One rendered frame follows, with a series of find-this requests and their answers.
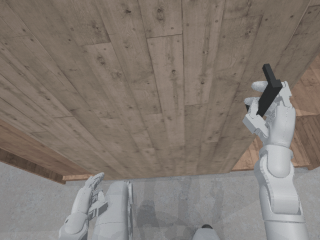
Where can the robot left hand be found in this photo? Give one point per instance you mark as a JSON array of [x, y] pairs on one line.
[[88, 202]]

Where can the robot right forearm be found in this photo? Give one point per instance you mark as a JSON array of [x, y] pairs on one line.
[[280, 202]]

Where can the robot right hand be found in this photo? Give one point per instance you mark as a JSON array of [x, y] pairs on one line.
[[281, 117]]

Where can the wardrobe door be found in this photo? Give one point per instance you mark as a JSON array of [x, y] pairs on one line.
[[24, 146], [147, 88]]

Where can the robot left forearm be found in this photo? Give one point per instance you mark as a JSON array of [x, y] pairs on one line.
[[75, 227]]

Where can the left robot shin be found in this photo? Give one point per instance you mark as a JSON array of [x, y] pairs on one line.
[[130, 221]]

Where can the robot left thigh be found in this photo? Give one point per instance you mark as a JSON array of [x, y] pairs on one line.
[[113, 223]]

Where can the handle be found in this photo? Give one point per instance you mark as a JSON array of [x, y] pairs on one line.
[[271, 91]]

